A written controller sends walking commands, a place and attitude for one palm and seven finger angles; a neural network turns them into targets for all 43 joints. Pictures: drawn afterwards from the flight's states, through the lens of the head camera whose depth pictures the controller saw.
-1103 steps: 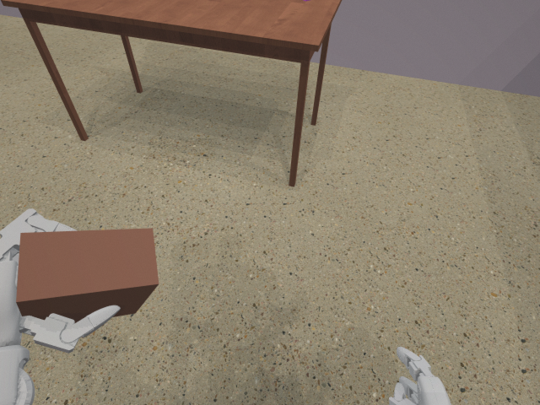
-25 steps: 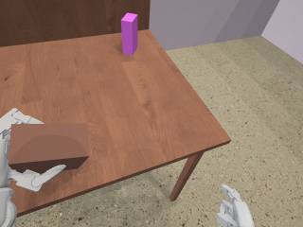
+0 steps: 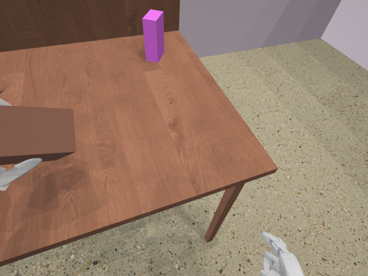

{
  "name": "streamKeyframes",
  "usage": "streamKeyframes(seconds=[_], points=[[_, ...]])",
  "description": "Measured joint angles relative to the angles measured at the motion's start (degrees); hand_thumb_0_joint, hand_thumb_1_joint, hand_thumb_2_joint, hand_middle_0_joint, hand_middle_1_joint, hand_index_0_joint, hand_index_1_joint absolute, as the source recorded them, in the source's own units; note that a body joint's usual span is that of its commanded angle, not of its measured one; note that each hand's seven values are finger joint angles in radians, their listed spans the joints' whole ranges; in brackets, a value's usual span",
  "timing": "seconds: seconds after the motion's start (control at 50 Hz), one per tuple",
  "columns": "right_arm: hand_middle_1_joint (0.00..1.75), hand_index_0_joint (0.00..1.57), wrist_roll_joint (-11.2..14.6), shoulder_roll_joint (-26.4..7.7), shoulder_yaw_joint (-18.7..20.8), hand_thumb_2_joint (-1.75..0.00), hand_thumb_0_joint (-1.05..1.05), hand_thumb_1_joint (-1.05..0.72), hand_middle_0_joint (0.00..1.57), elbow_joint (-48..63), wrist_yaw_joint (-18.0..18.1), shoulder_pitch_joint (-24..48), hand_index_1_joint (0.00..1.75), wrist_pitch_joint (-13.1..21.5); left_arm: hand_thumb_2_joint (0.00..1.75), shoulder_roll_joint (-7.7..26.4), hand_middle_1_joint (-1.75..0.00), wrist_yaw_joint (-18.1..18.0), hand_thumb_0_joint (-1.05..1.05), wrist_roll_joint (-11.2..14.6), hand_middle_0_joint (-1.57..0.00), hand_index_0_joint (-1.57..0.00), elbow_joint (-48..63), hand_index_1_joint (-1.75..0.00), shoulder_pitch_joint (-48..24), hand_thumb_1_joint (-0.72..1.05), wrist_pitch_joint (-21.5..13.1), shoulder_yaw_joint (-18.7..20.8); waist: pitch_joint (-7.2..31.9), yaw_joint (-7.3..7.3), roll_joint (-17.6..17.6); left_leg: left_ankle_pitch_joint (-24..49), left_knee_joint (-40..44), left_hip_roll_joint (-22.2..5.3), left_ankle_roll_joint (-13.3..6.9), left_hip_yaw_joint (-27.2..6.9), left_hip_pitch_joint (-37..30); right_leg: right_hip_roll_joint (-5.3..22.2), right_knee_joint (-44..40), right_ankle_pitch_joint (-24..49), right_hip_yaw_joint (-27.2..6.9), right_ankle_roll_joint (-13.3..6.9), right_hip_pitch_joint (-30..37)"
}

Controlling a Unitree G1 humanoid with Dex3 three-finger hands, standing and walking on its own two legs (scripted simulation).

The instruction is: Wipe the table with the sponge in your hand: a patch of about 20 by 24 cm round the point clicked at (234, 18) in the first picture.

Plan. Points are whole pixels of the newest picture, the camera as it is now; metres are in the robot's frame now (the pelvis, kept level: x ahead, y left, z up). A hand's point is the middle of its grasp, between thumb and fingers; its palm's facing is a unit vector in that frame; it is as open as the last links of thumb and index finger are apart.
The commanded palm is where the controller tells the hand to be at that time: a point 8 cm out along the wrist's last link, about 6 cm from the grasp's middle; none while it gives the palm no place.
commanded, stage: come to a stop and stand still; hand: left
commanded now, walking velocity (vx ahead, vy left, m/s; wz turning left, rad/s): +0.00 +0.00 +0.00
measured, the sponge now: (35, 138) +0.27 +0.27 +0.19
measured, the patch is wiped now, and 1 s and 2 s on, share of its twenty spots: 0.00 0.00 0.00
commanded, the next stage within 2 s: look again from close up in 0.54 s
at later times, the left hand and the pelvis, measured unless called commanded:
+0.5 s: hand (20, 184) +0.21 +0.27 +0.17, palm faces +0.45 -0.81 -0.39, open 10.3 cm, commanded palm +0.15 +0.29 +0.18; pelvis +0.00 +0.00 +0.00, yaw +2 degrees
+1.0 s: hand (7, 203) +0.18 +0.27 +0.17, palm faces +0.45 -0.83 -0.33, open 10.3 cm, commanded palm +0.12 +0.29 +0.18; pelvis -0.03 +0.00 +0.00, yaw +3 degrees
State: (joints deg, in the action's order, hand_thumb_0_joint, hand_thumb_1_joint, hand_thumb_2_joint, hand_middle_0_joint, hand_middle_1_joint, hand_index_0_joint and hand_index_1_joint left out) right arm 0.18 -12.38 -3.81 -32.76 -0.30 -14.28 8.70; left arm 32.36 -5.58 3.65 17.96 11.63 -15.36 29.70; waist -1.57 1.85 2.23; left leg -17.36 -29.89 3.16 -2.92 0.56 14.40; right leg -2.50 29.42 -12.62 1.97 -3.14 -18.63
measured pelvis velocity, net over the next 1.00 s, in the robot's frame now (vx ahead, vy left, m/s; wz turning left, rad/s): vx -0.03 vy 0.00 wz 0.04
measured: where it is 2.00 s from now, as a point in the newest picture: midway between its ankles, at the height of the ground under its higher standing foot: outside the picture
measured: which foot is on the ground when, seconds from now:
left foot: down 0.00-1.00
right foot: down 0.00-1.00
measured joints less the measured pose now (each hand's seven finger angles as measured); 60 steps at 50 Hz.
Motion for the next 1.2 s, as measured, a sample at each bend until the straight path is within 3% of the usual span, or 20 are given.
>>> streamKeyframes(seconds=[0.04, 0.1, 0.18, 0.3, 0.5, 0.66, 1.08, 1.2], points=[[0.3, 0.21, 0.2, -0.4, 0.5, -0.9, 0.01, -0.9, 0.2, 0.2, -1.2, -0.7, 0.3, 1.0, 1.04, -2.1, -1.34, -0.3, -0.01, 1.0, -0.71, -0.7, 2.2, -1.35, 3.7, -0.51, -0.7, -0.6, 0.5, -0.39, -0.7, -0.1, 0.4, -0.1, -0.1, 0.5, 0.2, -0.1, -0.2, -0.2, -0.5, 0.2, -0.5], [0.3, 0.21, 0.5, -1.1, 1.3, -0.9, 0.01, -0.9, 0.2, -0.2, -1.8, -1.5, 0.3, 1.8, 1.04, -5.4, -1.34, 0.1, -0.01, 0.9, -0.71, -0.7, 5.4, -1.35, 10.2, -0.51, -1.4, -5.0, 0.5, -0.78, -1.1, -0.1, 1.2, 0.2, -0.1, 0.7, 0.0, 0.1, 0.0, -0.6, -0.8, 0.5, -0.7], [0.3, 0.21, 0.1, -1.6, 1.9, -0.9, 0.01, -0.9, 0.2, -1.6, -0.9, -1.5, 0.3, 1.3, 1.04, -5.6, -1.34, 0.7, -0.01, -0.2, -0.71, -0.7, 6.0, -1.34, 14.4, -0.51, -1.1, -9.0, -0.3, -0.93, -0.5, -0.4, 0.9, 0.4, 0.0, -0.3, 0.1, 0.4, 0.3, -1.3, 0.1, 0.3, -0.5], [0.3, 0.21, 0.2, -2.4, 2.8, -0.9, 0.01, -0.9, 0.2, -2.3, -0.3, -1.0, 0.3, 1.1, 1.04, -3.9, -1.34, -1.1, -0.01, 0.3, -0.71, -0.71, 5.2, -1.34, 13.4, -0.51, 0.2, -7.5, -1.4, -0.18, 0.2, -0.8, -0.7, 0.5, 0.4, -2.1, 0.7, 0.7, 0.8, -1.9, 2.0, -0.1, -0.1], [0.3, 0.2, 0.9, -2.0, 3.4, -0.9, 0.01, -0.9, 0.2, -1.7, -0.2, 1.5, 0.3, 0.8, 1.04, -7.7, -1.34, -2.4, -0.01, 0.7, -0.71, -0.71, 6.0, -1.34, 11.7, -0.51, 0.4, -9.4, -0.2, 1.55, -0.1, 0.5, 0.4, 1.1, 0.2, -2.0, -0.5, 1.3, 0.2, -0.8, 1.9, 0.4, 0.9], [0.3, 0.21, 1.1, -0.6, 2.4, -0.9, 0.01, -0.9, 0.2, -0.9, -0.4, 2.1, 0.3, -0.1, 1.04, -9.2, -1.34, -2.3, -0.01, 1.0, -0.71, -0.71, 3.8, -1.34, 10.3, -0.51, 2.6, -11.1, 0.7, 1.45, -0.1, 1.7, 0.7, 1.0, 0.0, -2.0, -0.8, 1.2, -1.1, 0.9, 2.0, 0.4, 1.7], [0.3, 0.21, 1.2, -0.1, 2.9, -0.9, 0.02, -0.9, 0.2, -4.1, -0.8, 0.4, 0.3, 0.5, 1.04, -9.3, -1.34, -2.3, -0.01, 1.7, -0.71, -0.71, 6.0, -1.34, 11.6, -0.51, 2.2, -10.2, -0.3, -0.05, -0.1, 3.3, 0.8, 1.2, -0.3, -1.9, -0.2, 1.5, -1.8, 2.8, 1.9, 0.7, 1.4], [0.3, 0.21, 0.9, 0.7, 3.1, -0.9, 0.02, -0.9, 0.2, -4.5, -0.4, 1.4, 0.3, 0.2, 1.04, -9.5, -1.34, -2.2, -0.01, 1.9, -0.71, -0.71, 6.0, -1.34, 11.6, -0.51, 2.9, -9.9, -0.3, 0.4, 0.6, 3.4, 1.5, 0.9, 0.0, -1.2, -0.5, 1.2, -1.6, 2.8, 1.3, 0.6, 1.1]])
